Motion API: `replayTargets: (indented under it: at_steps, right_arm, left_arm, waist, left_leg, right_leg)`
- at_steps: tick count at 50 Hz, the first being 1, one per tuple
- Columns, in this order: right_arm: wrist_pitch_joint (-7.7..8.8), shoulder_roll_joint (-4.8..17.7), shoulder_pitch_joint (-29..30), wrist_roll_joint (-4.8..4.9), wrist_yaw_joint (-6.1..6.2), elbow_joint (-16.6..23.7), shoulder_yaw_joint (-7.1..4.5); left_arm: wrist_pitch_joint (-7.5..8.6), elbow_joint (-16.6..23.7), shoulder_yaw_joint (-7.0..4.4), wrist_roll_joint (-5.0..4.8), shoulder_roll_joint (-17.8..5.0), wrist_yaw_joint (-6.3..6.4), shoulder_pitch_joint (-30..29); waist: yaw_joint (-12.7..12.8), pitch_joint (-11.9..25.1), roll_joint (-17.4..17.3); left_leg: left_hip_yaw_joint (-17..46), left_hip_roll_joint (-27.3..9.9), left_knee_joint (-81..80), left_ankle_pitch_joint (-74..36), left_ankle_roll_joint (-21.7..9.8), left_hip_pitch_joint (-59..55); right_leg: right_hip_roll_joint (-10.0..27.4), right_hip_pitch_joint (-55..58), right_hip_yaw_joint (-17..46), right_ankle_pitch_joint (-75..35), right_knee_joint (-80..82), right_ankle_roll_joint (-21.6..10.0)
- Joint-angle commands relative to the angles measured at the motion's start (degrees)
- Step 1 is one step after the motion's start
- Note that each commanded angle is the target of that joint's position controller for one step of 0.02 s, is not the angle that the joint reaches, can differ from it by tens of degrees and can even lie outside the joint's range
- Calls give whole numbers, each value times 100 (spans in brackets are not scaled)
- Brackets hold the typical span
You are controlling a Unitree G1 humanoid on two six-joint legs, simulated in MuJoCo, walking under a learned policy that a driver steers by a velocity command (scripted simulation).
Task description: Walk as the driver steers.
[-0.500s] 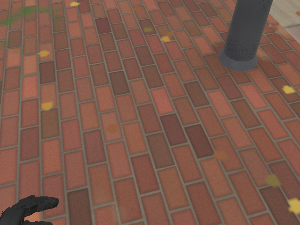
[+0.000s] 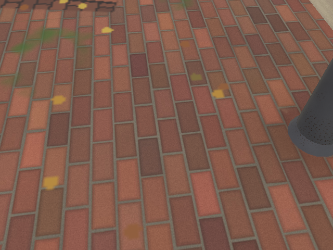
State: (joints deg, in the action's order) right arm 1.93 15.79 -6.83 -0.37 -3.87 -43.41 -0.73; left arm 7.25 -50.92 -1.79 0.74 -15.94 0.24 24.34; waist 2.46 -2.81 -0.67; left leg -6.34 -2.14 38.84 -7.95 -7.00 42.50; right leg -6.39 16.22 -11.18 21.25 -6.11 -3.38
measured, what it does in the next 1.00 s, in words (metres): walks ahead, turning left: left foot, then right foot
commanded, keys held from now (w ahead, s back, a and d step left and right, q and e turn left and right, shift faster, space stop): w+q+shift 0.30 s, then shift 0.70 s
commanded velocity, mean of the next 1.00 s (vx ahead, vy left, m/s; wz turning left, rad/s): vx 0.53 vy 0.00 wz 0.44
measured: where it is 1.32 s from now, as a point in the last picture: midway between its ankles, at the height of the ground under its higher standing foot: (150, 196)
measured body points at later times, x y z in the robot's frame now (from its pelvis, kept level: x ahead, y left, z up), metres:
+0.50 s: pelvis +0.49 +0.05 +0.00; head +0.53 +0.07 +0.44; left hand +0.67 +0.33 -0.06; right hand +0.55 -0.25 -0.12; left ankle +0.24 +0.04 -0.68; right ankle +0.70 +0.01 -0.72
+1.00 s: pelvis +0.66 +0.12 +0.02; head +0.65 +0.13 +0.47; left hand +0.62 +0.39 -0.11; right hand +0.93 -0.01 -0.07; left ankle +0.65 +0.24 -0.72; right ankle +0.70 +0.00 -0.72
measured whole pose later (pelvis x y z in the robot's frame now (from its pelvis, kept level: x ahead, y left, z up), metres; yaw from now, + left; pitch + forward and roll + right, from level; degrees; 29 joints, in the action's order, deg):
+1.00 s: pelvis +0.66 +0.12 +0.02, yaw +27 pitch +0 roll -1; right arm -1.0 12.6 -6.0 -1.2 0.7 -40.7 -0.7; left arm 1.8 -49.1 -0.8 1.0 -14.5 0.1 12.5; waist 2.4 0.2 0.5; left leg 3.4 0.0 31.6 12.0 0.0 19.9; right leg -0.4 -13.3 -2.1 16.2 -29.2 0.3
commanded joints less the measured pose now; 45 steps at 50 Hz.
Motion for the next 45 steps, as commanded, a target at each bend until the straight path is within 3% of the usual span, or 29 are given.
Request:
replayTargets:
  at_steps: [1, 2, 3, 4, 5, 6, 7, 8, 10, 11, 15, 16, 18, 20, 21, 22, 23, 24, 25, 26, 27, 29, 31, 33, 35, 38, 43, 44, 45]
  right_arm:
    - [9, 668, -850, -31, 29, 44, -191]
    - [-9, 954, -1972, -32, 64, -257, -324]
    - [-29, 1188, -3235, -46, 143, -594, -486]
    - [-87, 1303, -3129, 32, 253, -679, -574]
    - [-155, 1864, -2420, -117, 277, -469, -691]
    - [-149, 1618, -2171, -63, 277, -228, -692]
    - [-127, 1260, -2029, -56, 318, -257, -626]
    - [-98, 1043, -1839, -59, 324, -312, -574]
    - [53, 903, -1628, -8, 383, -286, -483]
    - [128, 901, -1592, 17, 367, -259, -465]
    - [253, 1052, -1748, 64, 338, -222, -537]
    - [239, 1049, -1873, 93, 337, -278, -550]
    - [202, 971, -2320, 156, 334, -462, -554]
    - [206, 919, -2545, 123, 381, -592, -532]
    - [226, 970, -2508, 84, 436, -600, -543]
    - [160, 572, -2564, 267, 569, -627, -460]
    - [112, 917, -2075, 203, 616, -535, -505]
    - [80, 905, -1377, 63, 612, -207, -487]
    - [68, 103, -1625, -237, 577, 34, -251]
    - [138, 281, -2906, 120, 485, -49, -212]
    - [57, 678, -2773, 274, 459, -220, -256]
    - [-69, 875, -1380, 163, 529, 104, -320]
    - [-138, 600, -1184, 122, 521, 288, -301]
    - [-144, 197, -1336, 115, 530, 325, -193]
    - [-110, 67, -1139, 47, 550, 369, -118]
    - [-139, 229, -772, 52, 516, 399, -115]
    - [-192, 521, -177, -71, 504, 561, -236]
    - [-183, 703, -111, -128, 534, 647, -263]
    - [-225, 970, 83, -152, 577, 754, -308]
  left_arm:
    - [-115, 438, -258, 123, -1176, 239, -451]
    - [-251, 539, -305, 206, -1300, 287, -733]
    - [-341, 657, -343, 231, -1405, 282, -1150]
    - [-276, 681, -175, 274, -738, 120, -1344]
    - [-161, 1296, 4, 85, -141, 18, -773]
    - [0, 1458, 89, 152, -422, 26, -1060]
    - [87, 1477, 85, 156, -615, -2, -1353]
    - [84, 1459, 97, 185, -618, -9, -1400]
    - [-169, 1485, 161, 369, -543, -29, -1383]
    - [-292, 1517, 191, 387, -502, -44, -1390]
    - [-357, 2078, 319, 252, -318, -152, -2678]
    - [-328, 2115, 349, 222, -241, -166, -2811]
    - [-257, 2095, 388, 191, -116, -155, -2917]
    - [-188, 2097, 375, 185, -121, -86, -2944]
    - [-161, 2022, 311, 207, -277, -24, -2668]
    - [49, 2276, -10, -162, -716, 16, -2854]
    - [130, 2070, -125, -216, -968, 46, -2013]
    - [150, 1642, -168, -100, -1046, 69, -658]
    - [145, 1352, -108, 85, -1164, 39, -71]
    - [129, 1320, -113, 230, -996, -81, 204]
    - [54, 1484, -214, 126, -924, -88, -329]
    - [-53, 1513, -61, -25, -403, -55, -1184]
    - [-77, 1272, -35, -10, -434, -82, -1309]
    - [-72, 1106, -35, 12, -370, -140, -1562]
    - [-111, 978, -118, 9, -579, -136, -1682]
    - [-211, 805, -189, -59, -764, -92, -1598]
    - [-322, 585, -95, -128, -575, -90, -1475]
    - [-313, 516, -32, -53, -403, -90, -1211]
    - [-297, 420, -10, 49, -316, -101, -550]
  waist:
    - [-893, 456, 733]
    - [-1464, 924, 743]
    - [-2120, 1287, 557]
    - [-1798, 828, -417]
    - [-723, 1231, -1967]
    - [-929, 1511, -725]
    - [-751, 803, 169]
    - [-436, 301, 597]
    - [-74, -84, 629]
    - [1, -156, 526]
    - [-413, -464, 150]
    - [-542, -451, 98]
    - [-881, -153, 32]
    - [-1023, 119, -213]
    - [-889, 307, -372]
    - [-605, 653, -454]
    - [71, 1071, -494]
    - [714, 1751, -596]
    - [415, 2395, 1087]
    - [96, 3636, 1993]
    - [229, 3493, 1330]
    - [95, 1732, -98]
    - [-271, 838, 80]
    - [-546, 702, 313]
    - [-546, 956, 464]
    - [-429, 1246, 635]
    - [-383, 787, 599]
    - [-281, 791, 228]
    - [140, 965, -583]
  left_leg:
    - [-496, 770, -66, 640, -255, -2180]
    - [-385, 922, -1, 1047, -409, -3184]
    - [148, 771, -348, 1501, -703, -4450]
    - [862, 359, -214, 1929, -856, -5019]
    - [4077, -835, -893, 2186, -2103, -6391]
    - [5344, -1161, -2166, 3174, -2141, -6359]
    - [5024, -1108, -2592, 3562, -1783, -5462]
    - [4525, -906, -2695, 3193, -1493, -4530]
    - [3633, -362, -2759, 2394, -1297, -3284]
    - [3322, -155, -2834, 2245, -1259, -2809]
    - [2704, 371, -3063, 804, -988, -2101]
    - [2507, 453, -2873, -246, -800, -2345]
    - [2205, 515, -2434, -2063, -346, -2990]
    - [2196, 472, -2055, -2776, -58, -3515]
    - [2319, 437, -1700, -3102, 90, -3792]
    - [2775, 205, -1021, -2584, 296, -3993]
    - [2555, 216, -268, -2660, 417, -4257]
    - [2323, 342, 1218, -1865, 615, -3723]
    - [1861, 1200, 3412, 4394, 900, -2046]
    - [2526, 1346, 4867, 4800, 947, -1004]
    - [2450, 857, 5209, 4258, 1047, -655]
    - [1651, 398, 4619, 3674, 1107, -521]
    - [1477, 203, 3937, 3634, 1044, -944]
    - [1300, 11, 2608, 3476, 1016, -1462]
    - [1056, 4, 1370, 2792, 1046, -2079]
    - [1033, 12, 433, 1639, 1017, -2632]
    - [990, 60, -1158, 931, 563, -3376]
    - [1455, -391, -1399, -134, 374, -3669]
    - [2031, -1005, -1273, -758, -53, -3958]
  right_leg:
    - [1664, -761, -175, -8759, -1684, 288]
    - [1746, -970, -128, -9056, -3158, 254]
    - [1614, -1785, -88, -8128, -5294, 178]
    - [678, -3417, 33, -2327, -7468, 101]
    - [-41, -6136, 863, 937, -9320, 484]
    - [269, -6600, 1699, 428, -9055, 283]
    - [620, -6500, 1810, -128, -8296, 216]
    - [868, -6157, 1709, -328, -7616, 235]
    - [1129, -5569, 1639, -252, -6959, 446]
    - [1231, -5340, 1545, -192, -6525, 547]
    - [1189, -4893, 1067, -1695, -4309, 725]
    - [1058, -4809, 936, -2221, -3727, 675]
    - [668, -4460, 645, -3034, -2913, 482]
    - [359, -4014, 623, -3322, -2386, 294]
    - [214, -3643, 735, -3279, -2149, 215]
    - [195, -3091, 1263, -3333, -1874, 219]
    - [332, -2559, 1166, -3925, -1593, 212]
    - [924, -1117, 1468, -4678, -1814, 13]
    - [2329, 711, 2656, -8271, -3029, -436]
    - [3465, 1919, 4926, -7869, -2854, -1555]
    - [3406, 1517, 4944, -6104, -2437, -1797]
    - [2610, -646, 3608, -5057, -1837, -1366]
    - [2158, -2231, 2870, -5154, -1326, -1219]
    - [1842, -3027, 2178, -5352, -1098, -1112]
    - [1697, -3309, 1713, -5867, -1068, -1109]
    - [1737, -3233, 1549, -5117, -1075, -1039]
    - [1512, -3595, 1683, -2030, -1460, -488]
    - [1266, -3748, 1566, -1379, -1754, -166]
    - [778, -3992, 1184, -127, -2123, 144]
